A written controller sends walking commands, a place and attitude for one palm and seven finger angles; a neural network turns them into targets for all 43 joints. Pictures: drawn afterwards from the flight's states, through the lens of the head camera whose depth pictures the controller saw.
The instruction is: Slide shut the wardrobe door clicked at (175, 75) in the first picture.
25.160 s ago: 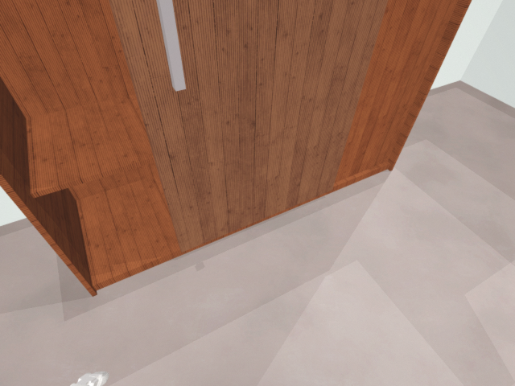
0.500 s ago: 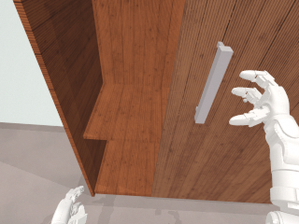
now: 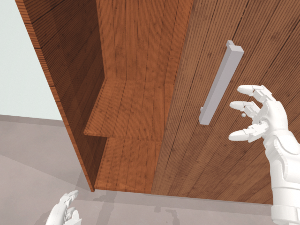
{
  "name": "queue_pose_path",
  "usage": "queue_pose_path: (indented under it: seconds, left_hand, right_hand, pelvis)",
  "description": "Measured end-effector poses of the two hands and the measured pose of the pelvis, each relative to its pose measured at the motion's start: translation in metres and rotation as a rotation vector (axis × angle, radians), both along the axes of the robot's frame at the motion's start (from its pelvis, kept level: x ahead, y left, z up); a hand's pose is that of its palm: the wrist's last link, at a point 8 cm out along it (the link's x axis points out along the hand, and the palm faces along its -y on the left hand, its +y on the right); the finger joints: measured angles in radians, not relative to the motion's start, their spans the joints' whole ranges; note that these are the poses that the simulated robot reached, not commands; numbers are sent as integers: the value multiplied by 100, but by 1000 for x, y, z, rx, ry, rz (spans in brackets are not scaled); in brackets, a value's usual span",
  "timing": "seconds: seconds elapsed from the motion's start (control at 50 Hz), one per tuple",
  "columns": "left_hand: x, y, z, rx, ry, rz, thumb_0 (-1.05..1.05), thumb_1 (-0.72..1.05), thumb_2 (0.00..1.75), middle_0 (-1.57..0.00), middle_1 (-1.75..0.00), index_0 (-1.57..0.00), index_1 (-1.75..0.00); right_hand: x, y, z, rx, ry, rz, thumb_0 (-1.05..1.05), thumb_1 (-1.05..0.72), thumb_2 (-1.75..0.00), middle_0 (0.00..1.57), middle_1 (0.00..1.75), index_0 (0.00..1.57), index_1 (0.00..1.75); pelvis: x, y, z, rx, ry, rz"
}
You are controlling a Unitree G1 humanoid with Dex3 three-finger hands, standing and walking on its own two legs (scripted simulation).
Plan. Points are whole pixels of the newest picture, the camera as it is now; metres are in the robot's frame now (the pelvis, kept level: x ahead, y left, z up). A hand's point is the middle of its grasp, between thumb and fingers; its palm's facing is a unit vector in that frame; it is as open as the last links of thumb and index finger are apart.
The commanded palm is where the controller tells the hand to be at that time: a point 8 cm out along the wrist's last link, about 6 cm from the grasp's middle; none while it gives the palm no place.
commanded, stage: move the hooked fingers beside the handle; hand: right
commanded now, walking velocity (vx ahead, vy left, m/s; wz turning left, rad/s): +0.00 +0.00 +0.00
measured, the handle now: (215, 86) +0.44 -0.13 +0.18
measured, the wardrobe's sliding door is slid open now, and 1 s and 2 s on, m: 0.37 0.37 0.37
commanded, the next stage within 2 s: none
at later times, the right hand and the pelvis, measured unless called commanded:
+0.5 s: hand (256, 99) +0.36 -0.20 +0.22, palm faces +0.05 +1.00 -0.04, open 14.0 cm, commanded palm +0.33 -0.24 +0.19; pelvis -0.01 +0.01 +0.00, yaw +0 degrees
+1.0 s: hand (239, 117) +0.36 -0.18 +0.16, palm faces +0.00 +1.00 -0.04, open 14.0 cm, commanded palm +0.34 -0.24 +0.19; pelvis -0.01 +0.01 +0.00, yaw +0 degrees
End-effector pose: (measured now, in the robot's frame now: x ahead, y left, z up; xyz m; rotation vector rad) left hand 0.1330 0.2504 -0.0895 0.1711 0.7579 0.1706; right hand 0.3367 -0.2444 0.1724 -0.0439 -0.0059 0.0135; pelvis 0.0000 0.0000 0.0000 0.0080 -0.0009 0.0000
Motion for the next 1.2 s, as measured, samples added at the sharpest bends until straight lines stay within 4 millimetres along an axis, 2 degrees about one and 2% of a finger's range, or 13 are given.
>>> queue_pose_path:
  seconds: [0.14,0.26,0.32,0.48,0.56,0.66,0.74,0.84,0.88,0.96,1.02,1.14,1.2]
  left_hand:
    - [11,-8,6,-9,-33,-27,2,91,89,-20,-30,-20,-30]
    - [16,-8,6,-25,-44,-26,1,91,89,-20,-30,-20,-30]
    - [14,-6,6,-15,-42,-28,1,91,89,-20,-30,-20,-30]
    - [6,-2,8,-1,-31,-25,1,91,89,-20,-30,-20,-30]
    - [1,1,3,-15,-19,-7,1,91,89,-20,-30,-20,-30]
    - [-5,4,-1,-11,-5,-1,1,91,89,-20,-30,-20,-30]
    - [-7,1,1,3,-3,-14,2,91,89,-20,-30,-20,-30]
    - [-4,-1,4,-13,-21,-9,2,91,89,-20,-30,-20,-30]
    - [-3,-1,3,-24,-24,-3,1,91,89,-20,-30,-20,-30]
    - [-1,1,0,-31,-20,0,1,91,89,-20,-30,-20,-30]
    - [-1,2,1,-18,-17,-4,1,91,89,-20,-30,-20,-30]
    - [1,1,6,8,-24,-25,1,91,89,-20,-30,-20,-30]
    - [4,1,7,-3,-31,-16,1,91,89,-20,-30,-20,-30]
  right_hand:
    - [-2,-2,40,9,-162,-39,-2,50,-30,30,120,30,120]
    - [5,-4,5,2,71,-32,-1,50,-30,30,120,30,120]
    - [-1,4,-5,7,59,-22,-1,50,-30,30,120,30,120]
    - [-2,-4,47,2,-177,-54,-2,50,-30,30,120,30,120]
    - [5,-10,29,-12,-5,-37,-1,50,-30,30,120,30,120]
    - [-4,9,-6,-1,68,4,-1,50,-30,30,120,29,120]
    - [-10,19,14,17,-107,-5,-2,50,-30,30,120,30,120]
    - [-1,6,50,-11,-182,-50,-2,50,-30,31,120,30,120]
    - [4,0,45,-18,-102,-46,-1,50,-30,30,120,30,120]
    - [5,0,7,-2,88,-22,-1,50,-30,30,120,30,120]
    - [-3,9,-9,9,80,-14,-1,50,-30,30,120,30,120]
    - [-10,8,35,2,-194,-50,-2,50,-30,30,120,30,120]
    - [-2,-3,52,-13,-188,-61,-2,50,-30,30,120,30,120]
  pelvis:
    - [1,4,0,-2,-23,-2]
    - [-6,4,0,0,-10,-9]
    - [-7,4,0,-1,-8,-7]
    - [-5,9,1,-1,-29,-3]
    - [-7,8,0,1,-20,-8]
    - [-10,5,0,0,-10,-6]
    - [-8,7,1,-4,-20,-1]
    - [-7,10,1,-3,-32,4]
    - [-8,10,1,-1,-28,2]
    - [-10,7,1,0,-13,-3]
    - [-10,7,1,-2,-9,-2]
    - [-5,10,1,-5,-26,0]
    - [-4,11,1,-2,-31,-1]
